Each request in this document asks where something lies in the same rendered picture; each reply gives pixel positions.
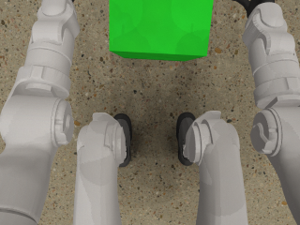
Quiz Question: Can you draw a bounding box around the robot left upper arm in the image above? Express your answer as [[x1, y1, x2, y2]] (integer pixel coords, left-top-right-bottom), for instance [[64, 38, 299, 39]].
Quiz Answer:
[[0, 95, 75, 225]]

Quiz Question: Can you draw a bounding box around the carton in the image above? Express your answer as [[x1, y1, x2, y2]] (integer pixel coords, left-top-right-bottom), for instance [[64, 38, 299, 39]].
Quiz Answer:
[[109, 0, 214, 62]]

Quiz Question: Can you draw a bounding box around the right robot forearm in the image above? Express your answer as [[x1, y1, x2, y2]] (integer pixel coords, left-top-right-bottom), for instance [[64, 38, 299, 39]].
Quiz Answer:
[[242, 2, 300, 110]]

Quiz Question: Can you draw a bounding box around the robot right hand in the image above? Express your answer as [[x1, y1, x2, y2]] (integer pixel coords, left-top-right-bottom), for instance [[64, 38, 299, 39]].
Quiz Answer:
[[232, 0, 275, 18]]

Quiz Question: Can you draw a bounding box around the left robot forearm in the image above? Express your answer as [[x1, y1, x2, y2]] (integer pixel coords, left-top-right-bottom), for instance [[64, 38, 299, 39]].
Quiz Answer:
[[0, 0, 81, 141]]

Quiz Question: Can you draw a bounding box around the left robot foot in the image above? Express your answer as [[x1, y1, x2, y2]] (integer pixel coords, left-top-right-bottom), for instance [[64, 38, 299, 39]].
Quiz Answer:
[[114, 113, 132, 168]]

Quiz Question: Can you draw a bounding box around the robot foot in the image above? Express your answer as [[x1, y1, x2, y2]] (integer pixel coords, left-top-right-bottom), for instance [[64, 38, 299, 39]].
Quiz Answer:
[[114, 113, 132, 168], [176, 112, 196, 166]]

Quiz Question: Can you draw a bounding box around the robot right upper arm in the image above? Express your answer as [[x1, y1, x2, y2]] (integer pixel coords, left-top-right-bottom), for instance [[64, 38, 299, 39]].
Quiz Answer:
[[250, 107, 300, 225]]

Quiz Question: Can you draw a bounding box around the right robot foot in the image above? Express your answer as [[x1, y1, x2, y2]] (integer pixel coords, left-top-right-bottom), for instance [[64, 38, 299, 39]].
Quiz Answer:
[[176, 112, 196, 166]]

